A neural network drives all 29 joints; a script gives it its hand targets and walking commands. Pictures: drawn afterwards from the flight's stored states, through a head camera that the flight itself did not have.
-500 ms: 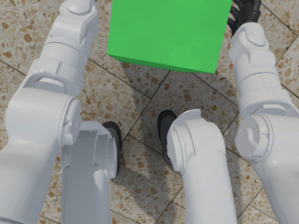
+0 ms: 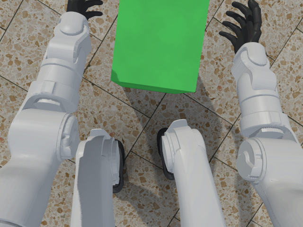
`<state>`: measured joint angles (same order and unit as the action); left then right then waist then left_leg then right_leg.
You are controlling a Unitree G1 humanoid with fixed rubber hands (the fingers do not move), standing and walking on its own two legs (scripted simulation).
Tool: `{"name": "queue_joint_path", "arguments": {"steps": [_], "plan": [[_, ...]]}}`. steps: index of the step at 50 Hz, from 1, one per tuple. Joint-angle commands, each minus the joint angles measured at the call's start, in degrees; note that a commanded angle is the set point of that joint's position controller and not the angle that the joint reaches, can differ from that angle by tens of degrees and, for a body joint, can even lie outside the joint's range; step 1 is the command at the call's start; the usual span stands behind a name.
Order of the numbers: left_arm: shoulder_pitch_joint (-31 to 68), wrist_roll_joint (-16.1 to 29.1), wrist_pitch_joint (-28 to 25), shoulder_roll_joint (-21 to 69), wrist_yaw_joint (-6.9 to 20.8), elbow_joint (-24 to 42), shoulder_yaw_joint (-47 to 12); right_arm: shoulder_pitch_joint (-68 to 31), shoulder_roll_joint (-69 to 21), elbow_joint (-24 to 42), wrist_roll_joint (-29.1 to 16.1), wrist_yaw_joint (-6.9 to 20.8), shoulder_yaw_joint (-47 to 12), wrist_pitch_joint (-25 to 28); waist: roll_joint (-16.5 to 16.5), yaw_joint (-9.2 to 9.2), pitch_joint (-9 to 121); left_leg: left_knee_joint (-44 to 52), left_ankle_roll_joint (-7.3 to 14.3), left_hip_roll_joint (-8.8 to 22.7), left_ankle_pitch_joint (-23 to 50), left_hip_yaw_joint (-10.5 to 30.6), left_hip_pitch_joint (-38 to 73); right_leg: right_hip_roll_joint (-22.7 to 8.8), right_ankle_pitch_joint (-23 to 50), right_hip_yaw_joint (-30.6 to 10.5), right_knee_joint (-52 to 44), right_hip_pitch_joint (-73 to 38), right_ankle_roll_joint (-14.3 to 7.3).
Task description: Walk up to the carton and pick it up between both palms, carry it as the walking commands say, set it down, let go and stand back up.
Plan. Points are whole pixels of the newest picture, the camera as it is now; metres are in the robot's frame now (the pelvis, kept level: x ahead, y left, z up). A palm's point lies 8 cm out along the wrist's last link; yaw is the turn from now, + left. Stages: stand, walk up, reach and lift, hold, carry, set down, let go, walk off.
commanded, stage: set down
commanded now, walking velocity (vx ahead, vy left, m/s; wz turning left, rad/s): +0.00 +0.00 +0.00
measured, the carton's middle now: (155, 53) +0.52 -0.07 -0.29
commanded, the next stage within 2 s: let go in 0.96 s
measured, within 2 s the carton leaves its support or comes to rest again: neither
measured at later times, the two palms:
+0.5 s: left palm out of the picture +0.57 +0.10 +0.03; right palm out of the picture +0.48 -0.26 +0.03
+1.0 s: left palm out of the picture +0.57 +0.10 +0.15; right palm out of the picture +0.48 -0.25 +0.15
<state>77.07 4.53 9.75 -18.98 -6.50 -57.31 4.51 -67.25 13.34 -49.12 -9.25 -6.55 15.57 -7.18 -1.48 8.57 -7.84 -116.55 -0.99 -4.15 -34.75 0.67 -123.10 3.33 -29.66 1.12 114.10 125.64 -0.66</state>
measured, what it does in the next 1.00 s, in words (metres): rises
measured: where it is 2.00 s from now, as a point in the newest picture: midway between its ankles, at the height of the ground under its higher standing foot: (142, 168)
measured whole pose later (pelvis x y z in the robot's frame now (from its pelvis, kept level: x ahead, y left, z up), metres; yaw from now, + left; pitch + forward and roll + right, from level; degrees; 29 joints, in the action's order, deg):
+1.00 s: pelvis +0.05 +0.00 +0.25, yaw +1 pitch +44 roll +0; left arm 64.1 -8.7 8.7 -11.5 -2.8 -55.0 12.9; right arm -51.9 7.2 -45.1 3.4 0.6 25.2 -5.3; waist -2.7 8.7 4.8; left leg -58.3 -0.7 -3.9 -18.4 4.4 -83.3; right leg 2.3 -15.5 0.0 56.2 84.2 -0.8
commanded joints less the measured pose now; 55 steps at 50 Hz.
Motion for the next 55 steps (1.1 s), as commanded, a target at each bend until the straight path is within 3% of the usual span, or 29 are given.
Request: {"name": "queue_joint_path", "arguments": {"steps": [1,8,21,40,45,51,55], "plan": [[14.4,-1.5,-1.0,-4.3,0.5,3.3,2.1,-10.9,6.3,5.0,1.8,0.5,2.0,0.7,-2.3,1.84,61.7,12.5,0.3,-0.9,9.4,-2.7,23.2,-0.6,20.1,0.7,-13.9,-40.4,3.6],[15.6,-2.6,-0.4,-4.3,1.1,4.5,2.5,-11.1,6.4,6.5,2.7,1.2,2.9,-0.2,-2.8,1.75,65.8,19.4,0.5,-1.3,9.0,-2.9,29.2,-0.2,19.1,1.2,-20.6,-44.5,3.8],[11.6,-4.7,1.5,-1.9,1.8,10.8,2.8,-4.8,6.0,11.2,4.6,3.2,5.8,-1.5,-6.6,3.34,71.8,32.7,-0.7,-2.1,17.9,-1.6,47.3,0.1,25.1,2.5,-32.9,-50.6,3.9],[2.6,-8.8,-0.6,1.8,3.9,10.5,5.5,3.8,2.1,11.3,8.2,6.4,8.2,1.0,-5.1,2.7,65.5,56.2,-0.5,-1.0,26.5,1.2,64.2,-0.3,33.7,1.6,-55.4,-66.8,3.7],[0.8,-11.2,-1.8,3.9,4.1,7.8,6.9,5.6,0.0,9.3,10.8,6.5,9.4,2.5,-4.5,2.9,58.9,60.8,-0.8,-0.5,26.1,1.8,63.8,-0.8,33.9,1.9,-59.9,-67.6,3.7],[-4.3,-15.8,-2.2,5.8,2.8,7.6,10.1,9.4,-0.1,9.4,14.6,8.1,10.2,3.2,-5.0,2.05,59.4,62.3,-1.6,-0.3,28.6,1.5,66.5,-0.8,35.5,1.6,-61.0,-72.3,3.5],[-15.0,-17.1,-2.5,7.5,0.4,16.3,10.7,17.3,1.6,15.1,15.6,9.9,8.5,3.4,-4.5,1.28,70.6,63.1,-1.8,-0.8,37.3,1.2,75.2,-0.3,44.6,0.7,-61.0,-84.6,3.1]]}}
